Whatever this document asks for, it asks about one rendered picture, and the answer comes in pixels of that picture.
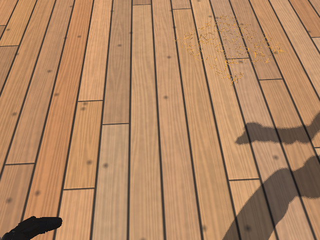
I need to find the robot left hand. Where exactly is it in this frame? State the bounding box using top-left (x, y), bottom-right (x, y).
top-left (0, 216), bottom-right (62, 240)

